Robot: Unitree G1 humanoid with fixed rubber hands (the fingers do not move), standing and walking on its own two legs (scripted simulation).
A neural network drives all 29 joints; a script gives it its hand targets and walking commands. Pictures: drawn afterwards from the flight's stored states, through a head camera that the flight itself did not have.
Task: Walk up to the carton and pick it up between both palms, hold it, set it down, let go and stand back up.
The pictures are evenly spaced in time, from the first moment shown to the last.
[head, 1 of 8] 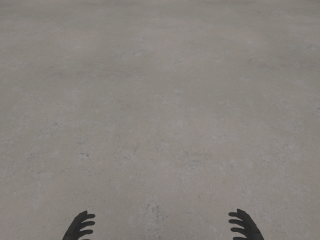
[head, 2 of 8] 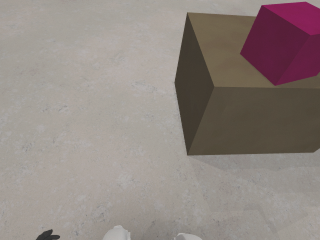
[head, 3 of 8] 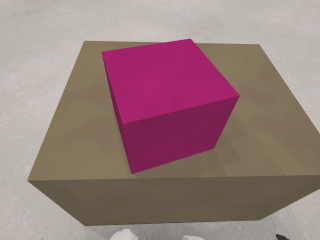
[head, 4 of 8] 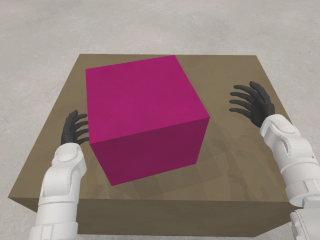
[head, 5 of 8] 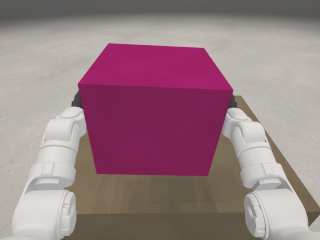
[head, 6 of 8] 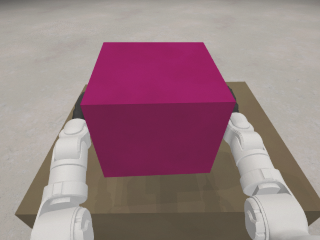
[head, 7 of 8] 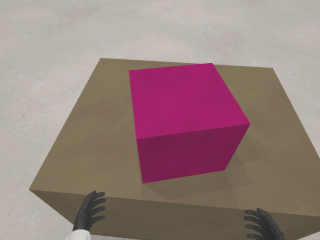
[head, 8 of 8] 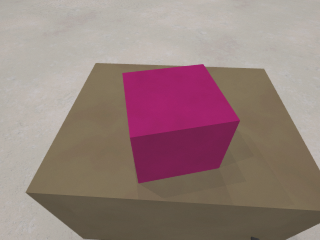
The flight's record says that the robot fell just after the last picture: no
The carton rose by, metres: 0.23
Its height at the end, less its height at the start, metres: +0.00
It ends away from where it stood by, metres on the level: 0.07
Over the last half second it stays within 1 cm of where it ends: yes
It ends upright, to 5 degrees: yes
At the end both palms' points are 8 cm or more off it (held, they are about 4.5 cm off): yes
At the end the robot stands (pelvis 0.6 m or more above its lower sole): yes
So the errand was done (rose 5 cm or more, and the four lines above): yes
